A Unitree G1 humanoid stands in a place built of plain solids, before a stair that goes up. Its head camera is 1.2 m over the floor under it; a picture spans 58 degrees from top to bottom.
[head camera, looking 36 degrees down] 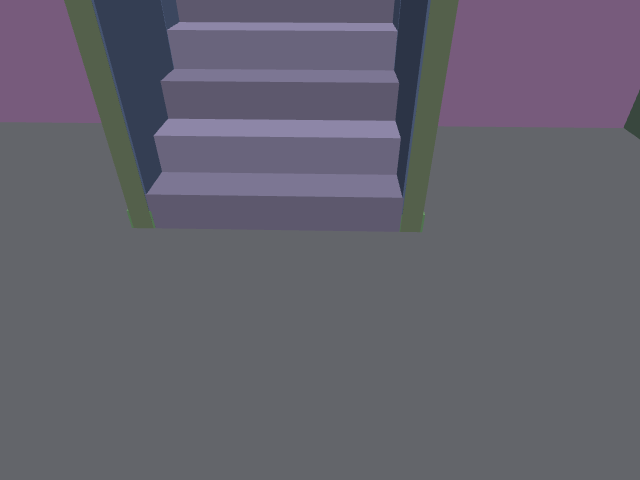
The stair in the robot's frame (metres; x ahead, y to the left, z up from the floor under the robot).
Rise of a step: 0.19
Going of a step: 0.23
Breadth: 1.20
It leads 1 degrees to the right of straight ahead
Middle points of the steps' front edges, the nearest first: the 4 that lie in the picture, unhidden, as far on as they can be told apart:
1.73 0.21 0.19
1.96 0.21 0.38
2.19 0.20 0.58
2.42 0.20 0.77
